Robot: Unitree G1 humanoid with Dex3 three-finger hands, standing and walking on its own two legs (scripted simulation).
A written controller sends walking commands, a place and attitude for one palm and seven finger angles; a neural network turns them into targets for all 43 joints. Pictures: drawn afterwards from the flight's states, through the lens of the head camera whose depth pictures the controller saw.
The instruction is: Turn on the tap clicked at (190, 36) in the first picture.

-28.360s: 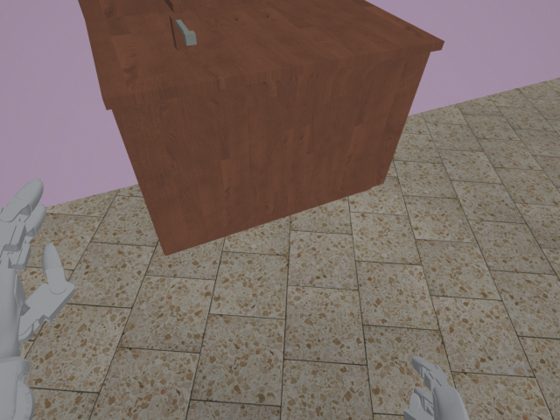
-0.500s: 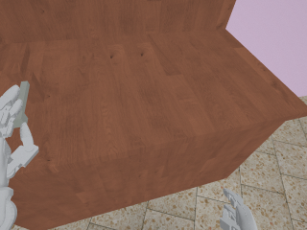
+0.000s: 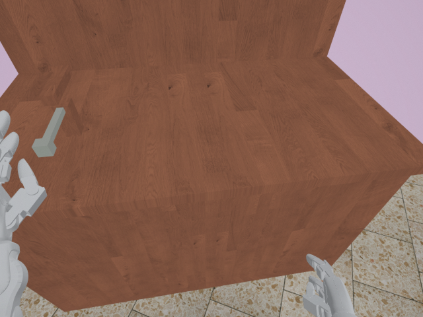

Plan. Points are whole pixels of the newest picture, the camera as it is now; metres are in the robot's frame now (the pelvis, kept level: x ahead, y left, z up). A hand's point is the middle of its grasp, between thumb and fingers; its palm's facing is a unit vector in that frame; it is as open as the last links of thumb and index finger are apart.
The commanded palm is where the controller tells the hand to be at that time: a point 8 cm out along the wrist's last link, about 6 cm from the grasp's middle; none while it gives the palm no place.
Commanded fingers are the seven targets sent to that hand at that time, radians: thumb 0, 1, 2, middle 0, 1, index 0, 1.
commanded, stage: turn the palm inward beside the body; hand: left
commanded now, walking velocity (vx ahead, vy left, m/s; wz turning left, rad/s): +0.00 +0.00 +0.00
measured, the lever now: (44, 147) +0.35 +0.39 +0.13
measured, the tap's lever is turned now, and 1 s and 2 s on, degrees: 0 0 0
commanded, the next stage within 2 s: reach beside the lever's end, fingers flat in 1.74 s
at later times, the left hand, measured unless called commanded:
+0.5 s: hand (72, 187) +0.23 +0.25 +0.17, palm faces +0.48 -0.84 -0.25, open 7.4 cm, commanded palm +0.18 +0.28 +0.19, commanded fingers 0.00 0.90 0.90 -0.20 -0.30 -0.20 -0.30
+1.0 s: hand (66, 199) +0.21 +0.25 +0.18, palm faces +0.46 -0.87 -0.16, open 7.5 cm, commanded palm +0.16 +0.28 +0.19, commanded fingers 0.00 0.90 0.90 -0.20 -0.30 -0.20 -0.30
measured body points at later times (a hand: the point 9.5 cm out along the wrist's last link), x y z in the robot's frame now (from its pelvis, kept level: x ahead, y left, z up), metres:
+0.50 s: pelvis +0.04 -0.01 +0.00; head +0.03 -0.04 +0.45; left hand +0.20 +0.30 +0.19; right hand +0.23 -0.26 -0.08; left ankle +0.04 +0.14 -0.72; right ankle +0.03 -0.08 -0.73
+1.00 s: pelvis +0.02 +0.01 +0.00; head -0.01 -0.01 +0.45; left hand +0.18 +0.29 +0.19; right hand +0.24 -0.19 -0.06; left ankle +0.04 +0.14 -0.73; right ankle +0.03 -0.08 -0.73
